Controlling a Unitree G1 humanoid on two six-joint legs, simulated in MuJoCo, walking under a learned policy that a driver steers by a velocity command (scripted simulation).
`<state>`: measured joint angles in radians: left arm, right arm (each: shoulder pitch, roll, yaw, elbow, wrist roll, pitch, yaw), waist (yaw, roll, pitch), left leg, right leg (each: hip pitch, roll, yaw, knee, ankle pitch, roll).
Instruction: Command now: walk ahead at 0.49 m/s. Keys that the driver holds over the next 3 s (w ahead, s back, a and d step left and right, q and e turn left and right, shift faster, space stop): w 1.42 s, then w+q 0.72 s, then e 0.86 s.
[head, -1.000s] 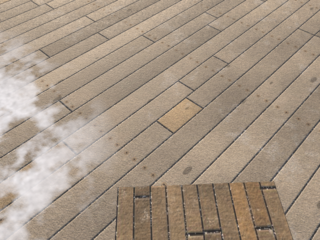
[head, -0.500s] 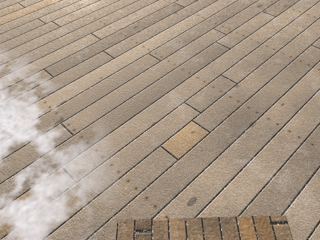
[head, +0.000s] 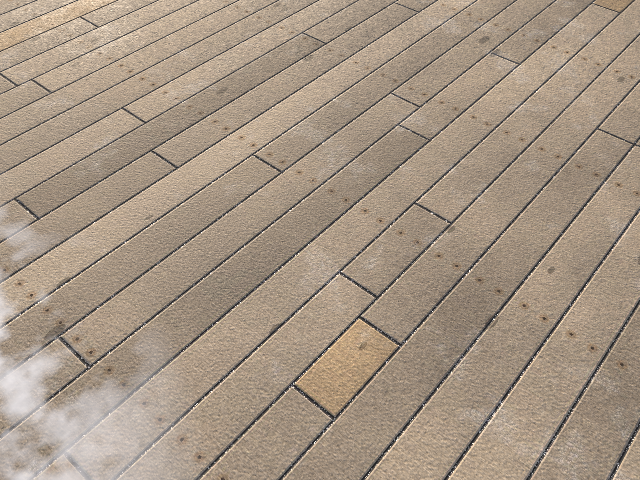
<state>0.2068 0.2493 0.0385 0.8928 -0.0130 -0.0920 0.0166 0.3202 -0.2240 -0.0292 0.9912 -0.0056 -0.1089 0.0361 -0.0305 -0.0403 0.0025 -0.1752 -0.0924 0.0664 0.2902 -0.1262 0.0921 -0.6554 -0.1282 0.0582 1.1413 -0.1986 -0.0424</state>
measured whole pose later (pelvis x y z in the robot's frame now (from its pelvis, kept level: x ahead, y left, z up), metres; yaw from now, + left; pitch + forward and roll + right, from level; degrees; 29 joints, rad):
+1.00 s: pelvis +0.55 -0.01 -0.01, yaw +1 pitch +2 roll +0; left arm 0.31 0.25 0.05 0.97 -0.03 -0.10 0.00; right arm 0.16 -0.24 -0.05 0.90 0.00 -0.10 0.03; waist 0.00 -0.03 0.03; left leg -0.37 -0.03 0.07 0.48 -0.14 0.07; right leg -0.38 -0.04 0.03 1.19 -0.37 -0.05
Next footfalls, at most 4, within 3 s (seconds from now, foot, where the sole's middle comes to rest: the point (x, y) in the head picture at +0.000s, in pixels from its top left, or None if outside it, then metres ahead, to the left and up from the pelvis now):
0.30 right None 0.34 -0.17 -0.78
0.88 left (289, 420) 0.65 0.07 -0.78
1.44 right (381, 302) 0.97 -0.16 -0.78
2.02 left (275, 229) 1.23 0.11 -0.78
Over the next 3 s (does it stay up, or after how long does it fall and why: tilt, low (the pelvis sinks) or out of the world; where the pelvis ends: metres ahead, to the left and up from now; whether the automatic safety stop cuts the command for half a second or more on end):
stays up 1.38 0.12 -0.01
